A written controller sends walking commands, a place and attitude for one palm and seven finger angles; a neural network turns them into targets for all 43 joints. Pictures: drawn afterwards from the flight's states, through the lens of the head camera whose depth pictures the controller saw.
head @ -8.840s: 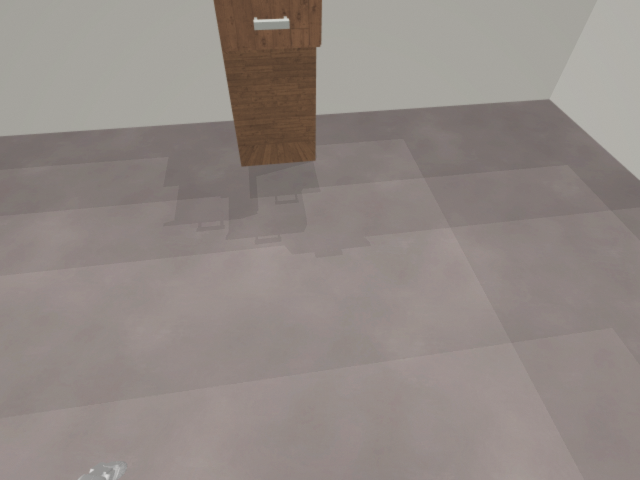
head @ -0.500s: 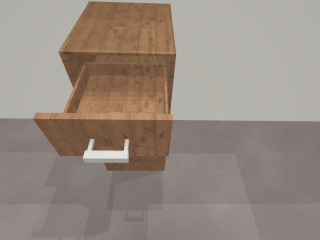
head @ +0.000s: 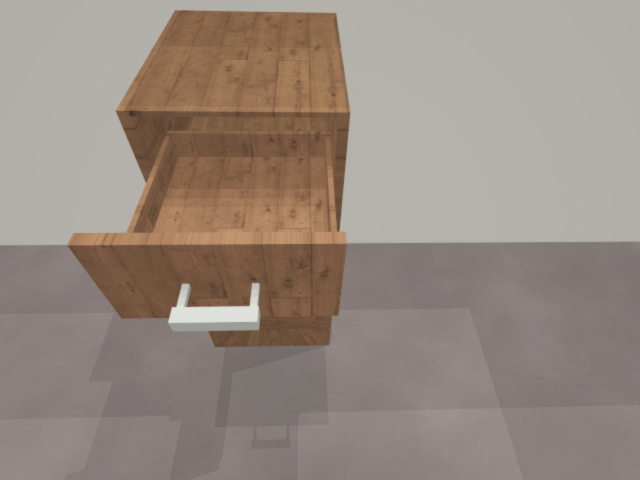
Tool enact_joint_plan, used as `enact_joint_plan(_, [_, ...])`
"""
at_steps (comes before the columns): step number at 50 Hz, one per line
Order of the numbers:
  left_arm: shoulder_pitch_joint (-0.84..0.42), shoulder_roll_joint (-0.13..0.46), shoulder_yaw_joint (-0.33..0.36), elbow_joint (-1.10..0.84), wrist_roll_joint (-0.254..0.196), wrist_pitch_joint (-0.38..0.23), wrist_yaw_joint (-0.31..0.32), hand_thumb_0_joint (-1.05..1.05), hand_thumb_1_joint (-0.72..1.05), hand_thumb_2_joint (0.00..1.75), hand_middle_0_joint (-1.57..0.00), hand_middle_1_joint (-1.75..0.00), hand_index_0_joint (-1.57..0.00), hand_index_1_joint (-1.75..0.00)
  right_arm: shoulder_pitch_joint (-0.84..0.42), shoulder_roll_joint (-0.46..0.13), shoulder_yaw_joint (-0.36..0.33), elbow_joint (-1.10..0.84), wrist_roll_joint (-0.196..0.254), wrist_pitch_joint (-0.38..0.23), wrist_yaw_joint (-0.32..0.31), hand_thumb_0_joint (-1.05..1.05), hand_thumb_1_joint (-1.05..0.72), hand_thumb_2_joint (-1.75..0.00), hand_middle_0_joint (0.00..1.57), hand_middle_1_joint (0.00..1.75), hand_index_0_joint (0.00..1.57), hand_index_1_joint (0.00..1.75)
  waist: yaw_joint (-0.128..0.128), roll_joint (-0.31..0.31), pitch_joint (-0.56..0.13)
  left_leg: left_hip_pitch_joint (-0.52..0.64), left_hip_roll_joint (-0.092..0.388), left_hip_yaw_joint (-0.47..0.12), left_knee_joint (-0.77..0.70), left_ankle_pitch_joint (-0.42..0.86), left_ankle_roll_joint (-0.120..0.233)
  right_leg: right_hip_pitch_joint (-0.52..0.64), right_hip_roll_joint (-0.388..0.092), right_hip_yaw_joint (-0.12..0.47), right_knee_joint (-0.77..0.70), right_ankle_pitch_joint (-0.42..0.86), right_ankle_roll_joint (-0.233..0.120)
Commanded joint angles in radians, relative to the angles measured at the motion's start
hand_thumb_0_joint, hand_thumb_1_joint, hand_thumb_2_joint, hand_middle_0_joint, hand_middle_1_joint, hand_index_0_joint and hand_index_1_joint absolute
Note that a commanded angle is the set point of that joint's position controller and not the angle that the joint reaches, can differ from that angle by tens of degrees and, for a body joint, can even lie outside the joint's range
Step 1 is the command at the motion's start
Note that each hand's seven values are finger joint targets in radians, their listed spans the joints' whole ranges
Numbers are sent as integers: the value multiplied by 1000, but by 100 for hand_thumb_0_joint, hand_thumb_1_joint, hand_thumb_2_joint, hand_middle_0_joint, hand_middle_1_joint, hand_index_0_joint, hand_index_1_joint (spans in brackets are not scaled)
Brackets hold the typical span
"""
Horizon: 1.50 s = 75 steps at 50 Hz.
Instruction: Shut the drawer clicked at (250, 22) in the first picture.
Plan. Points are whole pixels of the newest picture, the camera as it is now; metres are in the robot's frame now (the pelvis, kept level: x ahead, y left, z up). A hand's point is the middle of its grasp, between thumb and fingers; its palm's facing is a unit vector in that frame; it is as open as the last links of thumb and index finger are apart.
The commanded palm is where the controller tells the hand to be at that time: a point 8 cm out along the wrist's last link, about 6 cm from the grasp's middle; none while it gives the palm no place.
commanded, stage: look again from close up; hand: left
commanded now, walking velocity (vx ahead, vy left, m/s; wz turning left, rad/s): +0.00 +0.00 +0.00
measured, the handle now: (218, 304) +0.33 +0.16 +0.02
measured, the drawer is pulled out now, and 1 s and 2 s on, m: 0.28 0.28 0.28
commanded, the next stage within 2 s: raise the hand and make a fist in 0.10 s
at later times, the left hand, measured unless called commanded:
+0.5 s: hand (218, 419) +0.19 +0.13 +0.01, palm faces +0.09 -1.00 +0.01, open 6.6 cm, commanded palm +0.10 +0.20 -0.03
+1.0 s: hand (207, 440) +0.16 +0.13 +0.02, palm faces +0.09 -0.99 -0.05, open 4.0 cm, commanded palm +0.10 +0.19 +0.03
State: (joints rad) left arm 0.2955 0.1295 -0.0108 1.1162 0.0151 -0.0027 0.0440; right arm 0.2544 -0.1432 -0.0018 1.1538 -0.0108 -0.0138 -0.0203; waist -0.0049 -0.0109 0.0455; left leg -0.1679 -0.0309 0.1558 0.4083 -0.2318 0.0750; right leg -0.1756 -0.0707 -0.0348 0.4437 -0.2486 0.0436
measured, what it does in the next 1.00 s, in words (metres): shifts its weight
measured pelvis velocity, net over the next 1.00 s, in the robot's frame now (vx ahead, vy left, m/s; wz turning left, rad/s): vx -0.01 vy -0.07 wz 0.09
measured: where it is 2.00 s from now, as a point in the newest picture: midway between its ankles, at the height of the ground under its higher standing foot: outside the picture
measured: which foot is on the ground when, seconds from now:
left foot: down 0.00-1.00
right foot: down 0.00-1.00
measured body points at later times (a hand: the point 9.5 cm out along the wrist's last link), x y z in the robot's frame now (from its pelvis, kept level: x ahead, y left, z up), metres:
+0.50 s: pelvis -0.02 -0.03 -0.04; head -0.01 -0.03 +0.41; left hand +0.18 +0.18 +0.01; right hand +0.17 -0.29 -0.10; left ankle +0.00 +0.07 -0.74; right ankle +0.00 -0.14 -0.74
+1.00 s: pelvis -0.01 -0.07 -0.05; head +0.02 -0.08 +0.40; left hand +0.15 +0.19 +0.02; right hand +0.18 -0.27 -0.14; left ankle +0.00 +0.07 -0.74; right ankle -0.01 -0.14 -0.74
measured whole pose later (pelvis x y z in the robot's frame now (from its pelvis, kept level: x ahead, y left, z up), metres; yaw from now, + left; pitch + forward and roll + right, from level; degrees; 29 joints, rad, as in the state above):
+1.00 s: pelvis -0.01 -0.07 -0.05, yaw +5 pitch +8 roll +0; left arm 0.53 0.22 0.18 -0.12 -0.30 -0.27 -0.29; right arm 0.26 -0.18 0.02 0.60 0.04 -0.22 -0.05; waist 0.00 0.04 -0.11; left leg -0.63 0.04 0.02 0.90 -0.42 -0.02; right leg -0.58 0.00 -0.13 0.90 -0.47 -0.06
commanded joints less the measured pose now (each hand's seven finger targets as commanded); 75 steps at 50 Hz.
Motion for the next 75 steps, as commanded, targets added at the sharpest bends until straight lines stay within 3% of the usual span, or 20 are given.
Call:
enact_joint_plan(1, [87, 87, 12, -20, 0, -13, 7, 0, 90, 90, -20, -30, -20, -30, 66, -97, -19, -24, 3, -9, -6, 0, -90, -90, 20, 30, 20, 30, 0, 3, 26, 22, 150, -169, -107, 91, -28, -61, -48, 56, -57, 105, -52])
enact_joint_plan(9, [90, 83, 13, -14, -1, -13, 7, 0, 90, 90, -20, -30, -20, -30, 72, -94, -16, -20, 4, -10, -9, 0, -90, -90, 20, 30, 20, 30, 1, 14, 20, 32, 151, -166, -102, 138, -29, -47, -47, 58, -60, 126, -51])
enact_joint_plan(10, [91, 122, 6, 4, 15, -24, 40, 0, 90, 90, -20, -30, -20, -30, 38, -138, -10, -98, 12, -23, -3, 0, -90, -90, 20, 30, 20, 30, 4, -37, 11, -46, 192, -180, 72, 443, -51, -36, -61, 58, -26, 258, -51])
enact_joint_plan(11, [-595, 309, 109, -1559, -169, -229, 43, 0, 90, 90, -22, -32, -22, -32, 63, -295, -34, -458, 51, -162, -39, 0, -90, -90, 20, 30, 20, 30, -97, 124, -510, 292, 89, -225, 7, 426, -99, -24, 57, -36, 59, 249, -51])
enact_joint_plan(12, [-183, 247, 79, -1349, -98, -176, 91, 0, 90, 90, -24, -34, -24, -34, -24, -217, -5, -402, 45, -265, -62, 0, -90, -90, 20, 30, 20, 30, -3, 269, -516, 310, 136, -216, -31, 484, -115, -96, 59, -18, 162, 17, -74])
enact_joint_plan(13, [119, 42, -39, -1159, -115, -31, 132, 0, 90, 90, -26, -37, -26, -37, -23, -173, -21, -396, 54, -296, -47, 0, -90, -90, 20, 30, 20, 30, -14, 228, -288, 133, 132, -235, -84, 388, -146, -191, 47, -43, 217, -126, -58])
enact_joint_plan(14, [117, -84, -142, -1176, -137, -7, 117, 0, 90, 90, -28, -39, -28, -39, 11, -178, -17, -371, 61, -312, -39, 0, -90, -90, 20, 30, 20, 30, -33, 141, -121, 33, 114, -221, -66, 239, -115, -222, 50, -44, 192, -98, -55])
enact_joint_plan(17, [129, 40, -20, -1222, -145, -137, 77, 0, 90, 90, -34, -45, -34, -45, -31, -243, -48, -499, 27, -354, -25, 0, -90, -90, 20, 30, 20, 30, -59, -40, -46, -177, 61, -231, 108, -29, -68, -276, 60, -71, 82, -64, -64])
enact_joint_plan(20, [395, -32, 26, -1032, -191, -331, -72, 0, 90, 90, -40, -52, -40, -52, -97, -223, -71, -595, 21, -334, 4, 0, -90, -90, 20, 30, 20, 30, 21, -294, -37, -366, 44, -177, 242, -65, -81, -398, 80, -94, 200, -169, -67])
enact_joint_plan(22, [430, 27, 117, -1045, -237, -495, -209, 0, 90, 90, -44, -56, -44, -56, -130, -228, -91, -648, 20, -318, 28, 0, -90, -90, 20, 30, 20, 30, 53, -217, -101, -466, 24, -146, 343, -75, -93, -424, 71, -65, 296, -150, -78])
enact_joint_plan(23, [463, 96, 195, -1031, -232, -559, -260, 0, 90, 90, -46, -58, -46, -58, -136, -231, -103, -668, 21, -305, 45, 0, -90, -90, 20, 30, 20, 30, 69, -80, -120, -465, 17, -133, 377, -57, -100, -409, 60, -42, 326, -106, -92])
enact_joint_plan(25, [487, 144, 230, -1118, -234, -548, -297, 0, 90, 90, -50, -62, -50, -62, -181, -218, -101, -760, 33, -275, 45, 0, -90, -90, 20, 30, 20, 30, 96, -32, -203, -505, 0, -102, 410, -42, -78, -366, 58, -21, 377, -43, -91])
enact_joint_plan(28, [331, 173, 243, -1327, -271, -488, -280, 0, 90, 90, -56, -69, -56, -69, -170, -202, -90, -817, 45, -233, 15, 0, -90, -90, 20, 30, 20, 30, 66, 38, -255, -523, 0, -101, 452, -93, -62, -380, 56, 44, 354, -127, -77])
enact_joint_plan(35, [93, 160, 148, -1550, -288, -603, -297, 0, 90, 90, -70, -84, -70, -84, -75, -194, -58, -780, 38, -269, -25, 0, -90, -90, 20, 30, 20, 30, -68, 82, -273, -499, 34, -160, 578, -78, -39, -473, 49, 127, 317, -96, -46])
enact_joint_plan(38, [80, 205, 156, -1434, -298, -540, -373, 0, 90, 90, -76, -91, -76, -91, -92, -215, -43, -751, 55, -294, -38, 0, -90, -90, 20, 30, 20, 30, -73, 41, -217, -523, 39, -173, 575, -121, -35, -468, 40, 161, 254, -184, -33])
enact_joint_plan(43, [244, 267, 308, -1357, -327, -334, -379, 0, 90, 90, -86, -101, -86, -101, -137, -194, -43, -756, 65, -278, -49, 0, -90, -90, 20, 30, 20, 30, 24, -50, -318, -500, 28, -181, 497, -48, -43, -246, -7, 181, 214, -35, 8])
enact_joint_plan(48, [337, 234, 350, -1427, -342, -336, -304, 0, 90, 90, -96, -112, -96, -112, -154, -166, -46, -750, 60, -271, -47, 0, -90, -90, 20, 30, 20, 30, 55, -113, -289, -460, 31, -182, 427, 13, -52, -180, -9, 134, 230, 155, 18])
enact_joint_plan(54, [379, 138, 181, -1569, -316, -412, -312, 0, 90, 90, -108, -125, -108, -125, -108, -182, -51, -758, 60, -330, -25, 0, -90, -90, 20, 30, 20, 30, 19, -44, -257, -363, 28, -170, 386, 49, -41, -253, 22, 64, 239, 144, -8])
enact_joint_plan(61, [401, 145, 152, -1708, -274, -404, -239, 0, 90, 90, -122, -140, -122, -140, -99, -185, -51, -773, 60, -348, -18, 0, -90, -90, 20, 30, 20, 30, 30, 46, -264, -289, 36, -171, 335, 33, -36, -295, 61, -26, 263, 5, -56])
enact_joint_plan(75, [402, 79, 4, -1907, -204, -192, -177, 0, 90, 90, -140, -160, -140, -160, -119, -176, -1, -839, 60, -290, 7, 0, -90, -90, 20, 30, 20, 30, 28, 54, -187, -212, 68, -211, 249, 46, -45, -276, 78, -78, 249, 2, -61])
